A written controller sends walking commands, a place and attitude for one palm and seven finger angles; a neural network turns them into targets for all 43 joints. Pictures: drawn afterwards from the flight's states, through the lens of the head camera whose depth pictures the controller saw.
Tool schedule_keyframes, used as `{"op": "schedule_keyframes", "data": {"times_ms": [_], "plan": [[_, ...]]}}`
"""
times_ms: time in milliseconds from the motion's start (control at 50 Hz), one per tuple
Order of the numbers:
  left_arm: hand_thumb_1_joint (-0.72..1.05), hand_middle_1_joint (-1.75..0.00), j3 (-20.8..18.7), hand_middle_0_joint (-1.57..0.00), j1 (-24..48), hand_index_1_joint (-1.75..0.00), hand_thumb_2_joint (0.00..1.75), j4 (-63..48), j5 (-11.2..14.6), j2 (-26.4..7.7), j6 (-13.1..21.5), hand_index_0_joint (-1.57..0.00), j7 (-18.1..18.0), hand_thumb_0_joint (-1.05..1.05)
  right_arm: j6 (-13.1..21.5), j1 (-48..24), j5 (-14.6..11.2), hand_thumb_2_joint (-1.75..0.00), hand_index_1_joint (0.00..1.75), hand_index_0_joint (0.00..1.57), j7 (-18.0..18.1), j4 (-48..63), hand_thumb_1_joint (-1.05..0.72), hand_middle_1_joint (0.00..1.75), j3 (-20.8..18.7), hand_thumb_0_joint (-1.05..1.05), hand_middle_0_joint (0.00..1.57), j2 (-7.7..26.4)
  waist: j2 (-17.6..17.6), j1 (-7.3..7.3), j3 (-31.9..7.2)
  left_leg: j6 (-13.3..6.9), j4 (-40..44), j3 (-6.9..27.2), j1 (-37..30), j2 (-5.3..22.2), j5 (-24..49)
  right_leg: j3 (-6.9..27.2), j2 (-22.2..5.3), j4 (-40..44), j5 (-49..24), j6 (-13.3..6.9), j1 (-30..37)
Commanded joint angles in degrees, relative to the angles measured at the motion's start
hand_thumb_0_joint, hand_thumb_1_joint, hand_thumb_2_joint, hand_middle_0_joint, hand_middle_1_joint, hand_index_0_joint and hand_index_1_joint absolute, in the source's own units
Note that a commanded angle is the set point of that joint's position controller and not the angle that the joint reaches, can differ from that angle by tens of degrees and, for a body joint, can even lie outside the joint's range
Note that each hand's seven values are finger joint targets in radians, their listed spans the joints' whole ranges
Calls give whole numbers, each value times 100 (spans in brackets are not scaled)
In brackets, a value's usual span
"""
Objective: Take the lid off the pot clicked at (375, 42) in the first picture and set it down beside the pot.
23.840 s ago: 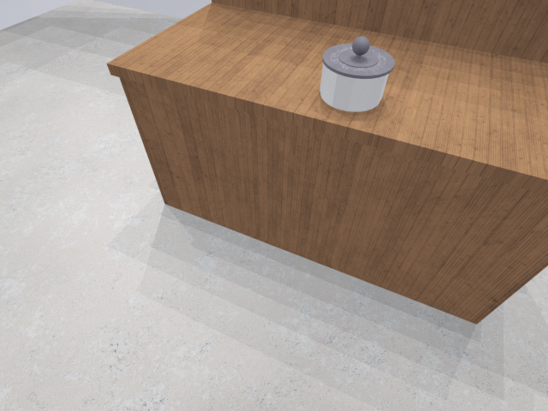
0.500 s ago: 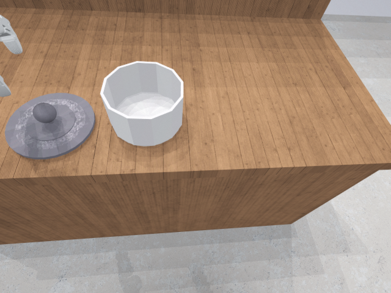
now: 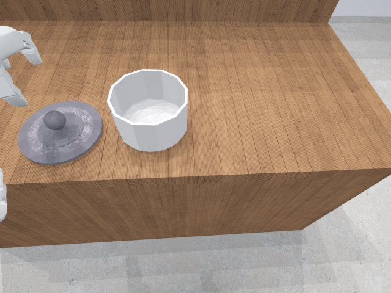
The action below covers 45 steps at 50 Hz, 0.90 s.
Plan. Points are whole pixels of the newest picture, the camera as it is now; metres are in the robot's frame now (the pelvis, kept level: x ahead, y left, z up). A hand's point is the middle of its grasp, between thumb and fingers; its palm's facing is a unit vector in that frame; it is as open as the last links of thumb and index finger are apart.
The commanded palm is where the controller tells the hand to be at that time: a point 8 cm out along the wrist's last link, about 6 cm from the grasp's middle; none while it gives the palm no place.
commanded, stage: draw the hand back to the body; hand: left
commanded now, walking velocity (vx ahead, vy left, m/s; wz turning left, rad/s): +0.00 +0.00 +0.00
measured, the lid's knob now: (54, 120) +0.51 +0.30 +0.02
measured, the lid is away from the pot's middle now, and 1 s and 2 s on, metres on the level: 0.22 0.22 0.22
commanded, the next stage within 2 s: step back with the hand held close in 1.96 s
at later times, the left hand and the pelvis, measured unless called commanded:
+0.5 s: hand (27, 80) +0.43 +0.24 +0.21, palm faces +0.36 -0.91 -0.23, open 10.8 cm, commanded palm +0.36 +0.28 +0.22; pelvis +0.00 -0.03 +0.01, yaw +0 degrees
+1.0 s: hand (9, 142) +0.31 +0.23 +0.21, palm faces +0.46 -0.86 -0.22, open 8.5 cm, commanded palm +0.26 +0.26 +0.21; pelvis -0.01 -0.05 +0.02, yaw +0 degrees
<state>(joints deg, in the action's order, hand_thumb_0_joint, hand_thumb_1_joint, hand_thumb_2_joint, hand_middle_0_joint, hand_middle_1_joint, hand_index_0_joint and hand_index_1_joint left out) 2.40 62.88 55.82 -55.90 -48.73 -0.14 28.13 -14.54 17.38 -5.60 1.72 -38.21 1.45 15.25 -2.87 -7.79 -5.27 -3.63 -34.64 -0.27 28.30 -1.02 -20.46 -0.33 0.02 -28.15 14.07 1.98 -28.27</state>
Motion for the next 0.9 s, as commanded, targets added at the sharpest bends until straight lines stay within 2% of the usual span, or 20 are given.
{"op": "schedule_keyframes", "data": {"times_ms": [0, 40, 120, 160, 180, 200, 240, 280, 320, 340, 360, 400, 440, 480, 500, 580, 660, 740, 820, 880], "plan": [[2, -91, -668, -32, 2107, -91, 58, -1702, 172, -1882, 27, -32, -240, 0, 125, -110, 45, -90, 30, 20, 30, 705, -90, 30, -286, 0, 20, 968, -519, 279, -2635, -7, -3, 352, -1993, 51, 4614, -216, 311, -79, -2095, -296, 1107], [2, -91, -371, -32, 1964, -91, 58, -1811, 266, -1487, -17, -32, -213, 0, 103, -236, 18, -90, 30, 20, 10, 735, -90, 30, -298, 0, 20, 971, -536, 236, -2373, -4, 36, 339, -1996, 56, 4499, -247, 297, -30, -2000, -323, 965], [2, -91, -465, -32, 1725, -91, 58, -2172, 379, -1475, -77, -32, -220, 0, 101, -426, 10, -90, 30, 20, 30, 809, -90, 30, -262, 0, 20, 928, -312, 280, -2261, -29, 166, 323, -1935, 13, 3970, -252, 264, 27, -1859, -323, 1155], [2, -91, -434, -32, 1884, -91, 58, -2692, 404, -1434, -75, -32, -244, 0, 101, -609, 27, -90, 30, 20, 31, 888, -90, 30, -257, 0, 20, 897, -449, 304, -2431, -25, 197, 371, -2117, -12, 4037, -222, 238, 39, -1896, -346, 1247], [2, -91, -1459, -32, 1999, -91, 58, -2570, 3849, 69, 249, -32, -1217, 0, 475, 392, 31, -90, 30, 20, 118, 1225, -90, 30, -263, 0, 20, 484, -352, 131, -1615, 280, 363, 280, -2875, 355, 3586, -427, 184, 171, -1270, -493, 616], [2, -91, -1180, -32, 1247, -91, 58, -2187, 4139, 137, 296, -32, -1676, 0, 594, 127, 74, -90, 30, 20, 163, 1101, -90, 30, -130, 0, 20, 687, -241, 265, -1388, 323, 567, 538, -2993, 461, 3141, -332, 196, 259, -841, -484, 550], [2, -91, -1560, -32, 879, -91, 58, -2095, 4976, 233, 432, -32, -2269, 0, 764, -61, 112, -90, 30, 20, 278, 983, -90, 30, -134, 0, 20, 822, 430, 380, -1294, 161, 730, 325, -2536, 397, 2334, -225, 153, 389, -895, -459, 1005], [2, -91, -1817, -32, 1394, -91, 58, -3080, 5355, 154, 629, -32, -2650, 0, 1045, -231, 150, -90, 30, 20, 290, 958, -90, 30, -125, 0, 20, 797, -130, 457, -1730, 196, 790, 230, -2695, 333, 2726, -175, 125, 382, -1347, -476, 1505], [7, -88, -2035, -32, 1078, -88, 59, -3290, 5515, 212, 640, -32, -2926, 0, 1258, -299, 234, -90, 30, 20, 264, 850, -90, 30, -124, 0, 20, 763, -555, 538, -1839, 280, 758, 199, -2903, 327, 3385, -165, 136, 396, -1717, -475, 1728], [9, -86, -2323, -31, 895, -86, 60, -3467, 5553, -37, 653, -31, -3036, 0, 1323, -306, 281, -90, 30, 20, 247, 751, -90, 30, -120, 0, 20, 808, -651, 613, -1815, 283, 759, 172, -2857, 324, 3512, -144, 116, 422, -1902, -482, 1880], [11, -85, -2477, -31, 547, -85, 61, -3580, 5597, -55, 655, -31, -3120, 0, 1392, -374, 296, -90, 30, 20, 231, 757, -90, 30, -108, 0, 20, 756, -667, 670, -1717, 295, 829, 136, -2736, 326, 3585, -154, 112, 438, -2052, -474, 2081], [15, -82, -2279, -31, -244, -82, 63, -3580, 5736, 465, 610, -31, -3167, 0, 1504, -495, 298, -90, 30, 20, 201, 740, -90, 30, -106, 0, 20, 701, -400, 711, -1456, 271, 933, 31, -2496, 326, 3659, -161, 103, 468, -2314, -434, 2369], [20, -78, -2216, -30, -261, -78, 64, -4025, 5822, 614, 652, -30, -3206, 0, 1625, -581, 300, -90, 30, 20, 179, 696, -90, 30, -128, 0, 20, 708, -342, 695, -1323, 230, 983, -5, -2501, 329, 3673, -163, 87, 522, -2441, -420, 2489], [24, -75, -2767, -29, -742, -75, 66, -4383, 5832, 121, 677, -29, -3301, 0, 1714, -635, 328, -90, 30, 20, 176, 704, -90, 30, -141, 0, 20, 717, -289, 820, -1573, 204, 1039, -25, -2520, 317, 3814, -121, 73, 506, -2710, -406, 2842], [26, -74, -2643, -29, -949, -74, 67, -4488, 5842, 329, 670, -29, -3296, 0, 1748, -692, 329, -90, 30, 20, 173, 713, -90, 30, -139, 0, 20, 698, -317, 825, -1529, 208, 1075, -77, -2505, 311, 3908, -109, 66, 516, -2839, -391, 2905], [35, -68, -2625, -28, -1641, -68, 70, -4589, 5924, 589, 617, -28, -3307, 0, 1840, -793, 319, -90, 30, 20, 155, 614, -90, 30, -183, 0, 20, 699, 52, 833, -1207, 160, 1186, -167, -2368, 272, 3467, -101, 63, 611, -2773, -354, 2944], [44, -62, -2647, -27, -1768, -62, 73, -5323, 5954, 608, 662, -27, -3319, 0, 1930, -998, 310, -90, 30, 20, 159, 617, -90, 30, -180, 0, 20, 680, -164, 846, -1260, 144, 1242, -196, -2498, 199, 3260, -51, 39, 668, -2782, -343, 3006], [53, -56, -2537, -25, -2270, -56, 76, -5325, 6005, 878, 627, -25, -3320, 0, 1950, -1112, 289, -90, 30, 20, 188, 577, -90, 30, -182, 0, 20, 658, 191, 839, -890, 118, 1327, -252, -2335, 148, 2714, -68, 44, 751, -2540, -322, 2917], [61, -50, -2634, -24, -2501, -50, 80, -5978, 6011, 855, 689, -24, -3377, 0, 2076, -1292, 316, -90, 30, 20, 202, 634, -90, 30, -154, 0, 20, 588, -134, 910, -1051, 125, 1398, -211, -2549, 113, 2636, -59, 67, 777, -2308, -327, 2963], [68, -45, -2756, -23, -3074, -45, 82, -5789, 6052, 896, 656, -23, -3385, 0, 2071, -1344, 341, -90, 30, 20, 213, 600, -90, 30, -136, 0, 20, 571, 167, 948, -725, 116, 1454, -229, -2375, 101, 2346, -61, 77, 846, -2114, -314, 2910]]}}
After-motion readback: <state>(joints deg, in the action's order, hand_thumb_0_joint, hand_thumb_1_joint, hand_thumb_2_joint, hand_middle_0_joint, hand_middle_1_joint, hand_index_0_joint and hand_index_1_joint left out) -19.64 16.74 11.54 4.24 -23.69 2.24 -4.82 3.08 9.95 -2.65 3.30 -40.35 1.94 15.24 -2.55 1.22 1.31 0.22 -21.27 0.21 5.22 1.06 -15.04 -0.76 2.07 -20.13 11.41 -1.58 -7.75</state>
